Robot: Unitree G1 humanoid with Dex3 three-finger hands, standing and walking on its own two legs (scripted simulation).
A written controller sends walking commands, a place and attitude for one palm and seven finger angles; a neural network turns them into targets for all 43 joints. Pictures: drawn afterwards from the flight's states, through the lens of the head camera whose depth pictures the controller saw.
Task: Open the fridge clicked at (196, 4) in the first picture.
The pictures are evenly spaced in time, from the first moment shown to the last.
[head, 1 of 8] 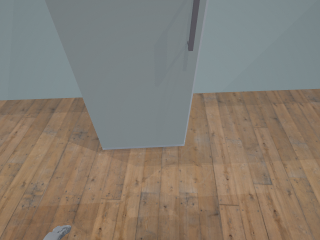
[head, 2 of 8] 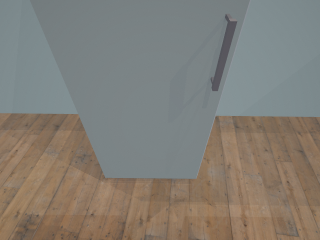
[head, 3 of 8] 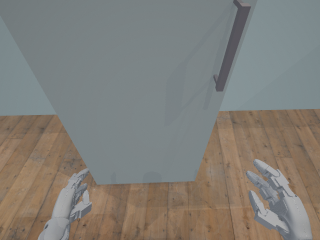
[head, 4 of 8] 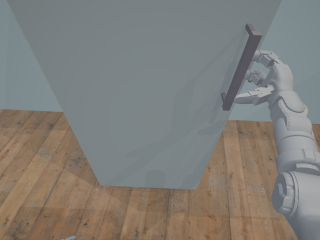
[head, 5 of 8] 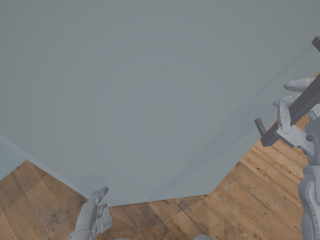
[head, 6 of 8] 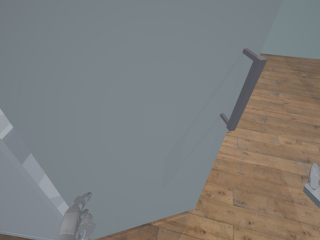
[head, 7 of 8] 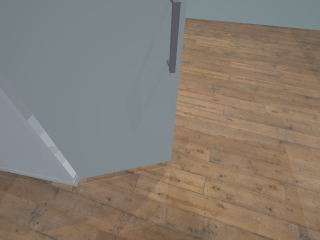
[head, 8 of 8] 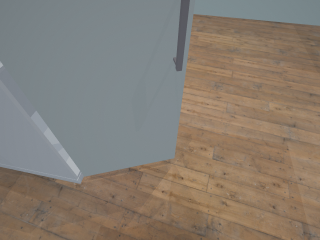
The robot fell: no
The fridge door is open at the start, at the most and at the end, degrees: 0 70 66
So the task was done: yes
